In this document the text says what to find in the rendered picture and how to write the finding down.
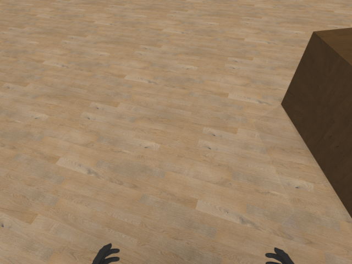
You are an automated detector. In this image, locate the right robot hand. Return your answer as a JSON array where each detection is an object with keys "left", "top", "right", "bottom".
[{"left": 265, "top": 247, "right": 294, "bottom": 264}]

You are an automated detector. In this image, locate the pedestal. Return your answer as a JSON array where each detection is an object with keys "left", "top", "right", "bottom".
[{"left": 281, "top": 27, "right": 352, "bottom": 218}]

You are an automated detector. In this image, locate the left robot hand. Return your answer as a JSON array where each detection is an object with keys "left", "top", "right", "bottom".
[{"left": 92, "top": 243, "right": 120, "bottom": 264}]

